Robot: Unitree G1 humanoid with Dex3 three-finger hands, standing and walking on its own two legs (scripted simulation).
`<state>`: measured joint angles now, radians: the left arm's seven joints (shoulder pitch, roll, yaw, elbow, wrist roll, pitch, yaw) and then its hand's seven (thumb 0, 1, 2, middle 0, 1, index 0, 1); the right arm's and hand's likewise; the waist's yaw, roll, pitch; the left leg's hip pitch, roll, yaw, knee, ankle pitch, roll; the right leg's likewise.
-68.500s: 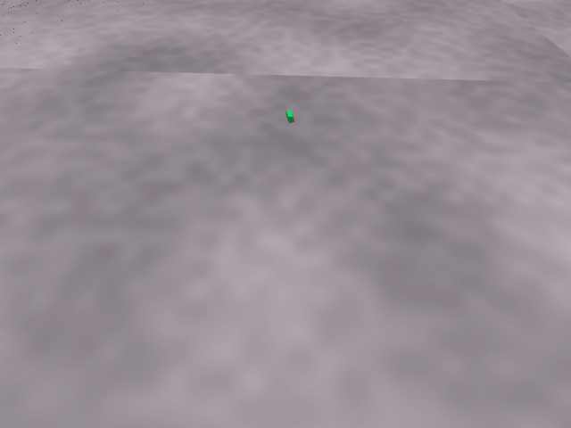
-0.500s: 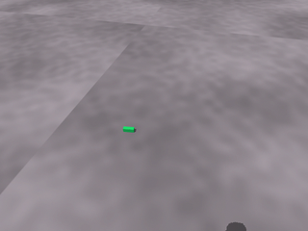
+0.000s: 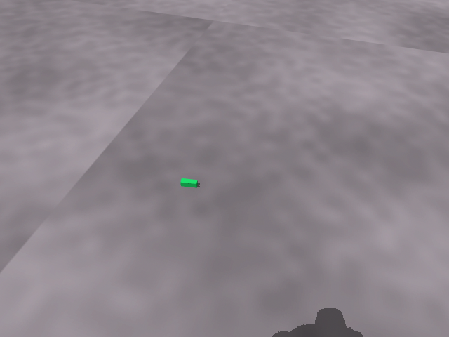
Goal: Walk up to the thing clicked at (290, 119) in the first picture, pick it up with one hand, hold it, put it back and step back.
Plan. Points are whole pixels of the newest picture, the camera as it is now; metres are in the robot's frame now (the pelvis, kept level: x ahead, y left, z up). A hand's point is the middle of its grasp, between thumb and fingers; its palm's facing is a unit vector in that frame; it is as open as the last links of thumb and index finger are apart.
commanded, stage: step back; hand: left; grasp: from above
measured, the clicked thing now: (189, 183) +1.05 +0.21 -0.75
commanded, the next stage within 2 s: stand in 0.08 s
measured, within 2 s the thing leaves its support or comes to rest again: neither
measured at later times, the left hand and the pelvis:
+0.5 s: hand out of the picture +0.08 +0.25 -0.15, palm faces -0.04 -0.94 -0.33, open 7.4 cm; pelvis +0.00 +0.00 +0.01, yaw +0 degrees
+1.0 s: hand out of the picture +0.09 +0.25 -0.14, palm faces -0.03 -0.94 -0.34, open 7.4 cm; pelvis +0.01 +0.00 +0.01, yaw +0 degrees
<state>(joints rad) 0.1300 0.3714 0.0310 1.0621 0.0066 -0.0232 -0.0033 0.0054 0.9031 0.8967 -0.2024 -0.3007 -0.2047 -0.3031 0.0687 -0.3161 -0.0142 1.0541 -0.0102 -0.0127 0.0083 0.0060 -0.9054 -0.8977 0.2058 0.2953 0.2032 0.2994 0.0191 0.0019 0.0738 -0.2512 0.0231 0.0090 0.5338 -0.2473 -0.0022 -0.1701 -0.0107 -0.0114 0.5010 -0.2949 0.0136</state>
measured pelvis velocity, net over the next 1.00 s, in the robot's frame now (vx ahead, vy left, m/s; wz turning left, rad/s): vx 0.01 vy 0.00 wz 0.01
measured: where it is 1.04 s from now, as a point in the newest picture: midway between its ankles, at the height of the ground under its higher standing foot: outside the picture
